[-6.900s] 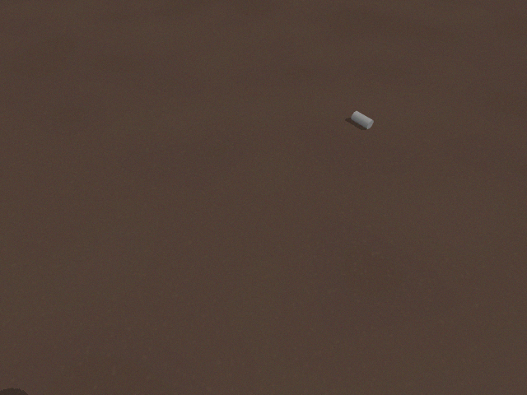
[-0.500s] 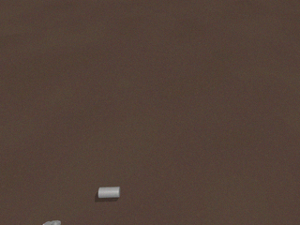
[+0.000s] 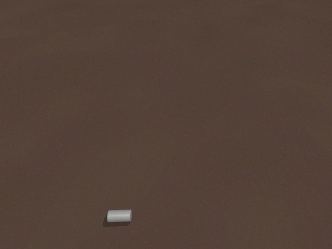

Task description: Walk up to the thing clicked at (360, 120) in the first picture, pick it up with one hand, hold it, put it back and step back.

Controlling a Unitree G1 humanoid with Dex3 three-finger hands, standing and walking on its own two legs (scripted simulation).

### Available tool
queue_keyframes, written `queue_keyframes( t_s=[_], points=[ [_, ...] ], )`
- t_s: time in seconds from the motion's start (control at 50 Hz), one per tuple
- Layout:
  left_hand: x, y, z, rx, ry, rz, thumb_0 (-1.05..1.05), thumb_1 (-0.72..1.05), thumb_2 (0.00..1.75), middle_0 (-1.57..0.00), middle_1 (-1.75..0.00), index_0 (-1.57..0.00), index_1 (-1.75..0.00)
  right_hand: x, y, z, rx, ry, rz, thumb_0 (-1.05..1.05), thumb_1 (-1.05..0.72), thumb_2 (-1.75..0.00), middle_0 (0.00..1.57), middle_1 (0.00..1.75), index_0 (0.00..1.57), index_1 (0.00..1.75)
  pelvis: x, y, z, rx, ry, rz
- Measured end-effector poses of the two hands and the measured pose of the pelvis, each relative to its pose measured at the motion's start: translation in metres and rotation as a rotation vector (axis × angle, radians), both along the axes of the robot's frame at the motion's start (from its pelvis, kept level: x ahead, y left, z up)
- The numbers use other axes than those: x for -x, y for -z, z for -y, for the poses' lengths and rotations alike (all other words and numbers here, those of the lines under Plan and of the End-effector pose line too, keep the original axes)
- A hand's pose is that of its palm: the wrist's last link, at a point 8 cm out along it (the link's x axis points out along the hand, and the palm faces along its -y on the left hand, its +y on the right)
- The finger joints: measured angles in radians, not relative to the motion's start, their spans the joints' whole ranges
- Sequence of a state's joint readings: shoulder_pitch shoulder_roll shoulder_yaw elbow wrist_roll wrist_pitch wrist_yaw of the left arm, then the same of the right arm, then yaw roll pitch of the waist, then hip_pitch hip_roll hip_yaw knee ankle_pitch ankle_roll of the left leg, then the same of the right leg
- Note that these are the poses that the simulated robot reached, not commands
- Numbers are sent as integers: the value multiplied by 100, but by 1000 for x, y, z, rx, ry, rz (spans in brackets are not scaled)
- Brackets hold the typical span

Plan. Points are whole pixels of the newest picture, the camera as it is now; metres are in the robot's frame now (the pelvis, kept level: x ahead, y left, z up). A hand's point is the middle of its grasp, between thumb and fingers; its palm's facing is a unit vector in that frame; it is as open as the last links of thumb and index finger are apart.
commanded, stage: walk up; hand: left
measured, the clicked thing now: (119, 215) +0.41 +0.26 -0.75
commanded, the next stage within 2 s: stand in 0.28 s
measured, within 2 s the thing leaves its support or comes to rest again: neither
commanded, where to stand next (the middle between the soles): +0.05 -0.01 m, yaw +2 degrees
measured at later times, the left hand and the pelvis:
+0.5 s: hand out of the picture +0.10 +0.26 -0.15, palm faces +0.00 -0.94 -0.33, open 7.4 cm; pelvis +0.01 +0.01 +0.00, yaw +1 degrees
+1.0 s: hand out of the picture +0.10 +0.27 -0.15, palm faces +0.00 -0.94 -0.34, open 7.4 cm; pelvis +0.03 +0.01 +0.01, yaw +1 degrees
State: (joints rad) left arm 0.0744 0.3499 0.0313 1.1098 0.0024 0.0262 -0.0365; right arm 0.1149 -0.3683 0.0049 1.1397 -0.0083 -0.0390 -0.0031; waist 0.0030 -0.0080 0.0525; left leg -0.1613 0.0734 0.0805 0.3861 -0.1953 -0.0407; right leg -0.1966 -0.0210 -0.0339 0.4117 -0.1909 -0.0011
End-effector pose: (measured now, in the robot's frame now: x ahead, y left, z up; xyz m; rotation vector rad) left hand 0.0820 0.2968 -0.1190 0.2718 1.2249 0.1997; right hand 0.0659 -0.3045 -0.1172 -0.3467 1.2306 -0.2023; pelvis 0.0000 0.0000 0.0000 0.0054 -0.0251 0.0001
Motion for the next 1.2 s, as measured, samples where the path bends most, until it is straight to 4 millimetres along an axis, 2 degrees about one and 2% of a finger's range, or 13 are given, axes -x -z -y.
queue_keyframes(
  t_s=[0.26, 0.66, 1.2],
  points=[
    [-3, -1, -3, -3, 0, -4, 0, 90, 90, -21, -30, -20, -30, -21, -4, -5, -4, -6, 37, 0, -91, -90, 20, 30, 20, 30, -5, -1, -2, 3, 1, 2],
    [-10, -8, -10, -36, 3, 1, 0, 90, 90, -21, -30, -20, -30, -33, 2, -22, -55, -8, 7, 0, -91, -90, 20, 30, 20, 30, -18, -5, -8, 5, -14, 3],
    [-16, -6, -12, -36, 0, -3, 0, 90, 90, -21, -30, -20, -30, -47, -1, -21, -39, -12, 14, 0, -91, -90, 20, 30, 20, 30, -28, -5, -10, 5, -20, 1]
  ],
)
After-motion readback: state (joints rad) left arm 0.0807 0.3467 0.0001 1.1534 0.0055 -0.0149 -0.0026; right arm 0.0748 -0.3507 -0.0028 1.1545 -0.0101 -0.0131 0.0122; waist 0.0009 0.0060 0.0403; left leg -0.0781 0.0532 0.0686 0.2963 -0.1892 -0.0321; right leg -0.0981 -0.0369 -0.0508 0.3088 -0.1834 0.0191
